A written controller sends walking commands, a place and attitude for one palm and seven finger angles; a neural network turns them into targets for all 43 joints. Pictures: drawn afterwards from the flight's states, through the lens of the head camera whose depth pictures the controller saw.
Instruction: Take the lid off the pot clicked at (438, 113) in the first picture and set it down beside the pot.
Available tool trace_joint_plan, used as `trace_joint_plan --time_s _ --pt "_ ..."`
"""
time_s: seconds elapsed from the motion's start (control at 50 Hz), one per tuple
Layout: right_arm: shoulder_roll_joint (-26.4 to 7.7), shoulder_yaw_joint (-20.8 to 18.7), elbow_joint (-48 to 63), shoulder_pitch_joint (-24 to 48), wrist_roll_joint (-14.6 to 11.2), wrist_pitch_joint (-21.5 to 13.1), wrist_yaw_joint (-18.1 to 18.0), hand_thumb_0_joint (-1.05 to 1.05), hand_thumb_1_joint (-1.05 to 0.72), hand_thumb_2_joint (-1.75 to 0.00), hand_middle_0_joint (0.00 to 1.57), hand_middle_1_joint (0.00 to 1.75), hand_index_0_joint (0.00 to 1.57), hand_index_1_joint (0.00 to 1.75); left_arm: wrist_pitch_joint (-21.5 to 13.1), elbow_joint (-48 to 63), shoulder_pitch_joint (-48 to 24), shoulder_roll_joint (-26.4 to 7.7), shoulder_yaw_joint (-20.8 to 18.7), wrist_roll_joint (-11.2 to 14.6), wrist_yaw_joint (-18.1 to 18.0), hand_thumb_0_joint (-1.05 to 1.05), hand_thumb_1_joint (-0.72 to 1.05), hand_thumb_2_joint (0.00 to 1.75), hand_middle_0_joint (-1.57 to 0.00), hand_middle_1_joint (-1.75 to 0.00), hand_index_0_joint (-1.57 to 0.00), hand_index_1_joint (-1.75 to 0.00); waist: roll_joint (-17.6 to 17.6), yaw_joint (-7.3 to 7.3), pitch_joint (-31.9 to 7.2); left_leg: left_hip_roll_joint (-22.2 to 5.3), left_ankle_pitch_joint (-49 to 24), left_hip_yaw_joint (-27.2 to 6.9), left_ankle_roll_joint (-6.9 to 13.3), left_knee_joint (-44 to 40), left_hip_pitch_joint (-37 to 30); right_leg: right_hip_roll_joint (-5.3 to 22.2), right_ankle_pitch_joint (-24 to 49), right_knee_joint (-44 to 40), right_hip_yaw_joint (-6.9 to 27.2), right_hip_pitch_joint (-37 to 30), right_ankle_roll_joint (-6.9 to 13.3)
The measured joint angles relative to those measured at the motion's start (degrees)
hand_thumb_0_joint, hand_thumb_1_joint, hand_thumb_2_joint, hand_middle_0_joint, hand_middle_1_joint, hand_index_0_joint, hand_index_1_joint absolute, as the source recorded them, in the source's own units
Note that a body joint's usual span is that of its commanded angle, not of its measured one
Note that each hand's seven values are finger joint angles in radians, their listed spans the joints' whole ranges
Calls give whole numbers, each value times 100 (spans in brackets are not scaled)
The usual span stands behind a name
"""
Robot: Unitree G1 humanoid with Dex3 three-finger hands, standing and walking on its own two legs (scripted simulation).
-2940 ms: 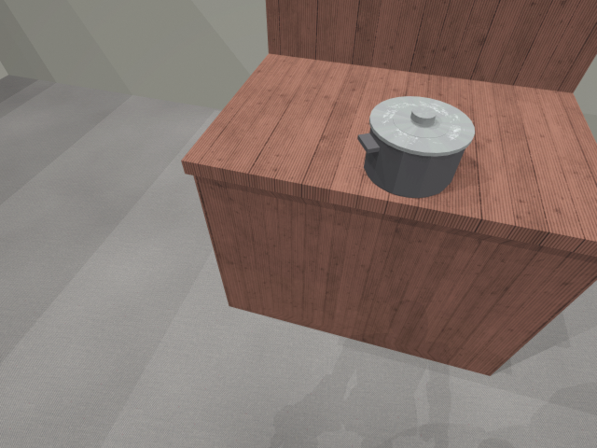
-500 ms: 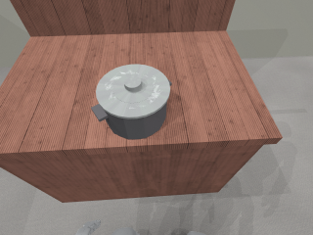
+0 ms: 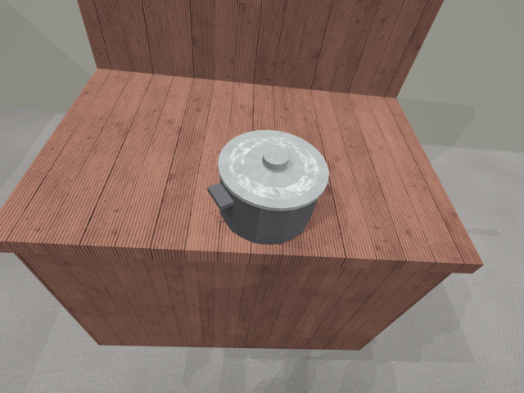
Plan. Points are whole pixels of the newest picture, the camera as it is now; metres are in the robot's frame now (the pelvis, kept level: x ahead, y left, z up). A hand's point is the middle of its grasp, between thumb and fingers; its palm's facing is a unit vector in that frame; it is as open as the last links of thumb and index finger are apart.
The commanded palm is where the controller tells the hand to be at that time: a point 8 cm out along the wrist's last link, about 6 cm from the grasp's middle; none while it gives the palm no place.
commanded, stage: come to a stop and stand still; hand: left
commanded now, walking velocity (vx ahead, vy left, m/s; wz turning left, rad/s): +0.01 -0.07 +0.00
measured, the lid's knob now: (275, 158) +0.49 +0.03 +0.08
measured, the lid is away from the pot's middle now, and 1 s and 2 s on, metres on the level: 0.00 0.00 0.00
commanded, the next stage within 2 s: look again from close up in 1.38 s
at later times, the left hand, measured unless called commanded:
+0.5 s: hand out of the picture -0.05 +0.12 -0.19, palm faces +0.03 -0.99 -0.14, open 7.4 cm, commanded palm none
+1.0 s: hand out of the picture -0.07 +0.09 -0.19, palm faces +0.07 -0.99 -0.14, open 7.4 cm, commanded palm none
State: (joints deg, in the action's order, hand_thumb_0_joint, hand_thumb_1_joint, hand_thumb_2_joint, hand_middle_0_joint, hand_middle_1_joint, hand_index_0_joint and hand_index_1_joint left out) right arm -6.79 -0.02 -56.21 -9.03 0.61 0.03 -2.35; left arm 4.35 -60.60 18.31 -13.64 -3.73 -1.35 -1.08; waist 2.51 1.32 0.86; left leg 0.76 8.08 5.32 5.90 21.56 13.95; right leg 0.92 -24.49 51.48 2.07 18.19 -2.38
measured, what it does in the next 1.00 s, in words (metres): steps on the spot: right foot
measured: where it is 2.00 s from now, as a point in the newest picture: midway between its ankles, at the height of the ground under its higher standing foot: outside the picture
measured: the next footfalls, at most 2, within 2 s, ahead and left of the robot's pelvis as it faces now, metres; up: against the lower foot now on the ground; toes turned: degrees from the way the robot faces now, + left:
right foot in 0.28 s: -0.03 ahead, -0.16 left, +0.00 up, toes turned -1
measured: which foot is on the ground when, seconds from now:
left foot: down 0.00-1.00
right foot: up 0.00-0.26, down 0.28-1.00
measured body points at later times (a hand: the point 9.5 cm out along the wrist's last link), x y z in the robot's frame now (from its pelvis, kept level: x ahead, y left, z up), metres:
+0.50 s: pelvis -0.03 -0.04 -0.01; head -0.05 -0.03 +0.44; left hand -0.05 +0.17 -0.18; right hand -0.10 -0.25 -0.17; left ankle +0.04 +0.05 -0.75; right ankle -0.07 -0.16 -0.75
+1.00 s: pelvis -0.01 -0.05 -0.01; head +0.00 -0.05 +0.44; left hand -0.07 +0.15 -0.17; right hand -0.01 -0.27 -0.17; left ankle +0.04 +0.05 -0.75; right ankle -0.07 -0.16 -0.75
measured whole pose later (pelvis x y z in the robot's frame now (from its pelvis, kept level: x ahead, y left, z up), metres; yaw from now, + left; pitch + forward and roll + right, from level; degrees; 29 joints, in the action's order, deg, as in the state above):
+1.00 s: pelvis -0.01 -0.05 -0.01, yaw +0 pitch -1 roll +0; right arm -7.8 -0.9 -65.6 -15.6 0.5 0.1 -2.0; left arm -0.4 -66.4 22.4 -5.4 -0.4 -0.9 -2.4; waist 0.8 0.3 0.8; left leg 0.5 9.0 3.8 1.9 25.2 15.5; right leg 0.2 -19.1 25.1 -1.3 5.3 0.5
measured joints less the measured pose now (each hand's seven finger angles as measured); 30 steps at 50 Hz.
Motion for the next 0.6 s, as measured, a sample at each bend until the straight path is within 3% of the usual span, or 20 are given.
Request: trace_joint_plan --time_s 0.18,0.28,0.38,0.48,0.6 --pt "-273 -158 -491 -486 26 87 31 0 -92 -90 20 30 21 30 -57 -176 -29 263 140 7 -2 1 91 90 -20 -30 -19 -30 -60 -218 -91 15 -323 -12 -46 -285 70 111 -124 -1255 -193 -572 177" --pt "-285 -196 -787 -783 3 153 73 0 -91 -90 20 30 21 30 -241 -215 -26 359 209 15 -53 1 91 90 -20 -30 -19 -30 73 -227 -159 170 -319 94 -202 -111 221 183 586 -2783 -252 -1085 314" --pt "-268 -152 -1005 -1028 14 194 118 1 -91 -90 19 30 20 30 -310 -407 65 577 313 61 -75 1 91 90 -20 -30 -20 -30 -246 -295 -171 10 6 -86 -421 287 297 5 836 -2761 -341 -1168 156" --pt "-25 -77 -1125 -1229 17 160 112 1 -91 -90 19 30 20 30 -308 -509 123 632 334 84 -92 1 90 90 -20 -30 -20 -30 -216 -354 -170 -77 -51 -144 -327 481 289 -102 710 -2579 -354 -1192 212" --pt "187 -86 -1135 -1285 22 157 96 1 -91 -90 20 30 20 30 -368 -428 149 741 305 55 -104 1 90 90 -20 -30 -20 -30 -205 -294 -173 -12 -111 -166 -343 339 325 -50 676 -2520 -373 -1072 232"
